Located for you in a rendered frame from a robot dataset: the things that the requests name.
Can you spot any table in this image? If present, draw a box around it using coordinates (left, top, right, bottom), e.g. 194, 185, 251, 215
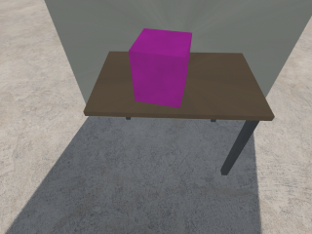
83, 51, 275, 176

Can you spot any carton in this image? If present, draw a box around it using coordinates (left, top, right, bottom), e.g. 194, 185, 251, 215
129, 28, 192, 108

